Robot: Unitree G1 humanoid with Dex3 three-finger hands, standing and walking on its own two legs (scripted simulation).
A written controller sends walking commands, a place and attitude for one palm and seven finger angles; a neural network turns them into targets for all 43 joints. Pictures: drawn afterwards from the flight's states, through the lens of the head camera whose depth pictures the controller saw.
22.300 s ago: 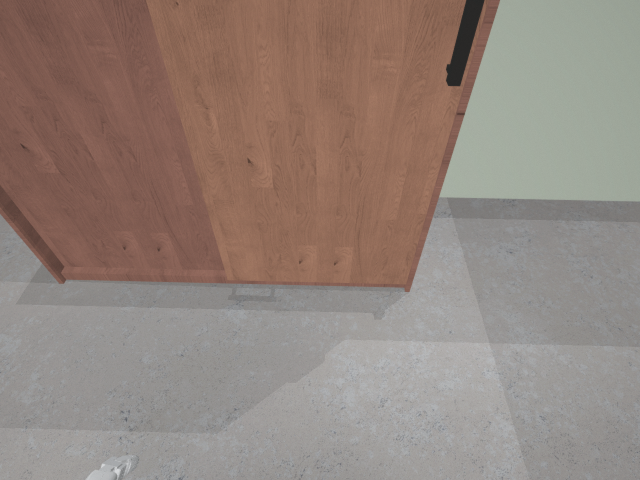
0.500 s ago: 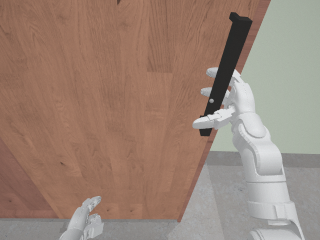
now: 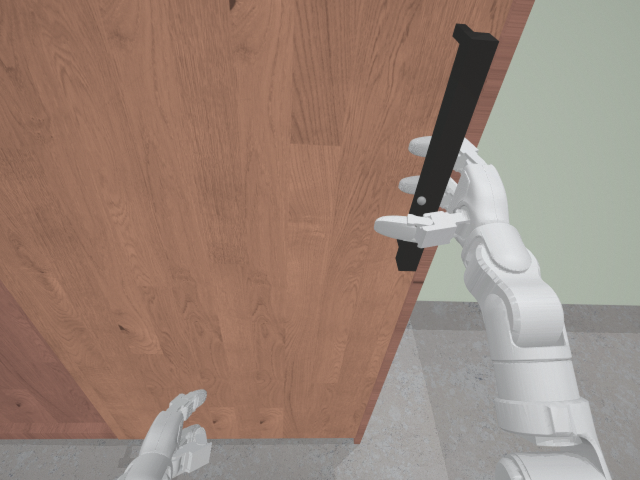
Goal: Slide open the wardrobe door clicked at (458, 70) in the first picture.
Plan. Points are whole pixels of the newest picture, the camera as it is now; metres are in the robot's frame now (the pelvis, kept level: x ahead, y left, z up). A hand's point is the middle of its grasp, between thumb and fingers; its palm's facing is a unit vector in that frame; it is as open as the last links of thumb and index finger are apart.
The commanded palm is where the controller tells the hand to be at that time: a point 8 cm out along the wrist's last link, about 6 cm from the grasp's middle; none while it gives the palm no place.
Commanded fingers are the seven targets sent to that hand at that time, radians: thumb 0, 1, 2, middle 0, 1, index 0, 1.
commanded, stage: grip the handle and tug to test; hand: right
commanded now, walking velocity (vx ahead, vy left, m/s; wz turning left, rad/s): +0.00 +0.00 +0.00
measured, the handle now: (429, 165) +0.42 -0.10 +0.24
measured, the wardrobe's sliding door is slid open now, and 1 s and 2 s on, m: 0.00 0.00 0.00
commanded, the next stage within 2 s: tug the door sideways, standing still in 1.14 s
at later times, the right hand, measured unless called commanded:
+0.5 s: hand (421, 200) +0.36 -0.08 +0.22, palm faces -0.06 +1.00 -0.02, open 6.1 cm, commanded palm +0.33 -0.14 +0.23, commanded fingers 0.00 -0.90 -0.90 0.45 1.40 0.45 1.40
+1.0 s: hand (420, 202) +0.36 -0.08 +0.22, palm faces -0.06 +1.00 -0.04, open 6.2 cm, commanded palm +0.31 -0.13 +0.23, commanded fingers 0.00 -0.90 -0.90 0.45 1.40 0.45 1.40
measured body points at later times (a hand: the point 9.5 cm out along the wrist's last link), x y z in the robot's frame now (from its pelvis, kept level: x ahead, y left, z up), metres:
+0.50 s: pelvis +0.00 +0.00 +0.00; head -0.03 +0.02 +0.45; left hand +0.19 +0.22 -0.09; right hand +0.36 -0.14 +0.23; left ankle +0.02 +0.09 -0.74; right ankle -0.05 -0.10 -0.74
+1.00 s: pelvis +0.01 +0.00 +0.00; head -0.02 +0.03 +0.45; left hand +0.20 +0.22 -0.08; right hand +0.36 -0.14 +0.23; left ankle +0.02 +0.09 -0.74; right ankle -0.05 -0.10 -0.74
